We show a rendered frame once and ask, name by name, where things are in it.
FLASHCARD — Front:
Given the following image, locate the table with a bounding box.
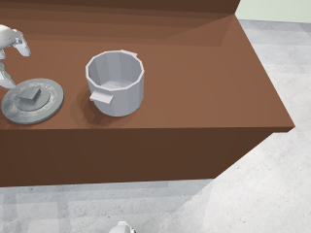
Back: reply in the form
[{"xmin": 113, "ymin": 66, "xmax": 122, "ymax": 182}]
[{"xmin": 0, "ymin": 0, "xmax": 295, "ymax": 187}]

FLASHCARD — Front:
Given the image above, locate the left robot shin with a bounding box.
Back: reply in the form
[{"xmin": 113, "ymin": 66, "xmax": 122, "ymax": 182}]
[{"xmin": 118, "ymin": 221, "xmax": 130, "ymax": 227}]

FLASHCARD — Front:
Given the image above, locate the left robot hand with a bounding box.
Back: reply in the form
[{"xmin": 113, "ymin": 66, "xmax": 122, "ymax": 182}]
[{"xmin": 0, "ymin": 24, "xmax": 31, "ymax": 89}]

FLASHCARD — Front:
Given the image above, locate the lid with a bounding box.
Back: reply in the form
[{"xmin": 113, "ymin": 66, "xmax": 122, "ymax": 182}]
[{"xmin": 1, "ymin": 78, "xmax": 64, "ymax": 124}]

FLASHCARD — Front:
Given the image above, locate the pot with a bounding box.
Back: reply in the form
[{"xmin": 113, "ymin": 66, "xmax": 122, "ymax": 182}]
[{"xmin": 86, "ymin": 50, "xmax": 145, "ymax": 117}]

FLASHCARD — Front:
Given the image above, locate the knob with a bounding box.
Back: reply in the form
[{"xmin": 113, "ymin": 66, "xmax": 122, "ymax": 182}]
[{"xmin": 18, "ymin": 86, "xmax": 42, "ymax": 102}]

